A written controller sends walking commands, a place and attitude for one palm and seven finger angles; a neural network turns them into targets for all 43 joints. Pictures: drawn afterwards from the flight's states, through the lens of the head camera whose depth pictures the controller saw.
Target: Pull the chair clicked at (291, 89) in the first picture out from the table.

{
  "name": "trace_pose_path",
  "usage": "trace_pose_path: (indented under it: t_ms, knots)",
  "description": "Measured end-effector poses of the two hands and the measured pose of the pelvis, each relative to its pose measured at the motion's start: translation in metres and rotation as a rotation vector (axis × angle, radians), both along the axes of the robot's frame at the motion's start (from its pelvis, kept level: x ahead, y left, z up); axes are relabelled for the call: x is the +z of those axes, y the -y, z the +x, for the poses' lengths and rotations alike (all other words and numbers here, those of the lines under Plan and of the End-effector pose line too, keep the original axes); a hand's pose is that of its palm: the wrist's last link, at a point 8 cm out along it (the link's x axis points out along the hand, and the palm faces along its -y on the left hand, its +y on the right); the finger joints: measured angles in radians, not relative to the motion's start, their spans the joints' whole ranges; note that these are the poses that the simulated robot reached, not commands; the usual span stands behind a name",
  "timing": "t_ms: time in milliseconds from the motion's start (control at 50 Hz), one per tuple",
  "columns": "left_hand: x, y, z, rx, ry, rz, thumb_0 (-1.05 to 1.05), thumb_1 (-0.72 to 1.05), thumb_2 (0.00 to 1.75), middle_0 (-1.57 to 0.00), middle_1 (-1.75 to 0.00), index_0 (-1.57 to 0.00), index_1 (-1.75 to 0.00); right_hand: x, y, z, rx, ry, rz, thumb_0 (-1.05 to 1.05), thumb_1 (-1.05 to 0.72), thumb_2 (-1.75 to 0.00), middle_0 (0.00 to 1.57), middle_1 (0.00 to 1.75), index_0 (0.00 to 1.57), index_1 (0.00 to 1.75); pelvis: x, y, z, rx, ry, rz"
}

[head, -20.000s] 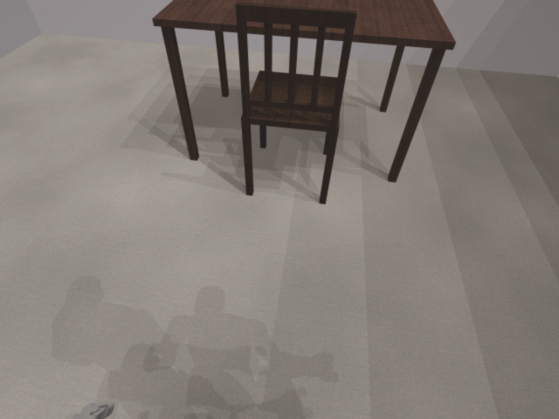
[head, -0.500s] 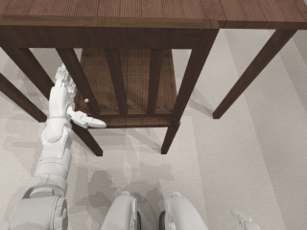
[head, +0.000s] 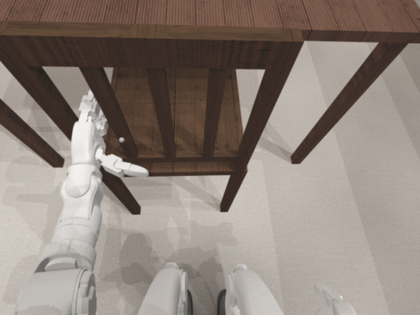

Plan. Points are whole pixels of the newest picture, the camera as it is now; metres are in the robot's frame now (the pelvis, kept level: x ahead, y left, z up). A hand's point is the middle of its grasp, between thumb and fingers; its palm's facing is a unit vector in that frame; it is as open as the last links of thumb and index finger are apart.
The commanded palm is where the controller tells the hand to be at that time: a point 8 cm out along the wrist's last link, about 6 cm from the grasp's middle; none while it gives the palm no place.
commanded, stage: hook a spindle and tug to test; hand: left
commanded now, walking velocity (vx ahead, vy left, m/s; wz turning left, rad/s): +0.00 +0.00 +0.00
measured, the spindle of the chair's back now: (164, 120) +0.47 +0.09 +0.03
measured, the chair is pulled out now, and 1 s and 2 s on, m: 0.00 0.01 0.07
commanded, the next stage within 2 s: step backward, pulling the chair out in 1.40 s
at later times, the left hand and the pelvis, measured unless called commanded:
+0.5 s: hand (124, 139) +0.43 +0.16 +0.02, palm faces +0.04 -1.00 -0.04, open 10.9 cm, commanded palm +0.41 +0.20 +0.02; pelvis +0.00 +0.00 +0.00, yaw +0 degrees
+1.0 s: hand (128, 140) +0.43 +0.15 +0.02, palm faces +0.06 -1.00 -0.03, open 5.5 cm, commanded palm +0.39 +0.20 +0.02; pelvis +0.01 +0.00 +0.01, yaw -1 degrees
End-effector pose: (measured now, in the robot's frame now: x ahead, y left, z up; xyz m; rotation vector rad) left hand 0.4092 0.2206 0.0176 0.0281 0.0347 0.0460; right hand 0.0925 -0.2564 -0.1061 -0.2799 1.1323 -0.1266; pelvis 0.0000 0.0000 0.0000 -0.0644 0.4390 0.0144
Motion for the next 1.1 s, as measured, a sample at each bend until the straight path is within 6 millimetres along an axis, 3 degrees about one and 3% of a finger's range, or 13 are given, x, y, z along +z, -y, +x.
trace_pose_path:
  t_ms: [120, 320, 560, 800, 1100]
  knots:
    - [0.004, 0.004, -0.002, -0.005, 0.017, 0.006, -0.01, -0.5, 0.3, -0.13, -0.29, -0.13, -0.28, 0.001, -0.001, 0.002, 0.002, 0.001, 0.008, 0.01, -0.91, -0.9, 0.2, 0.3, 0.2, 0.3, 0.001, 0.0, 0.002, -0.001, 0.001, 0.002]
    - [-0.001, 0.004, -0.004, 0.008, -0.001, 0.006, -0.01, -0.45, 0.32, -0.28, -0.77, -0.29, -0.77, 0.0, 0.0, 0.003, -0.002, 0.002, 0.01, 0.01, -0.91, -0.9, 0.2, 0.3, 0.2, 0.3, 0.001, 0.002, 0.002, -0.003, 0.003, 0.005]
    - [0.0, 0.008, 0.006, -0.011, 0.003, 0.007, -0.01, 0.04, 0.54, -0.46, -1.32, -0.46, -1.31, -0.003, 0.002, -0.003, -0.006, -0.017, 0.002, 0.01, -0.91, -0.9, 0.2, 0.3, 0.2, 0.3, -0.002, 0.003, 0.001, 0.001, -0.007, 0.002]
    - [0.001, 0.011, 0.006, 0.016, -0.006, 0.001, 0.01, 0.66, 0.8, -0.47, -1.39, -0.47, -1.44, 0.0, 0.001, -0.005, -0.025, -0.016, 0.017, 0.01, -0.91, -0.9, 0.2, 0.3, 0.2, 0.3, 0.001, 0.003, 0.004, -0.01, -0.004, 0.008]
    - [0.001, 0.014, -0.012, 0.007, -0.019, -0.005, 0.01, 0.7, 0.74, -0.41, -1.4, -0.41, -1.45, 0.011, -0.001, 0.016, -0.031, 0.016, 0.036, 0.01, -0.91, -0.9, 0.2, 0.3, 0.2, 0.3, 0.01, 0.003, 0.02, -0.024, 0.004, 0.014]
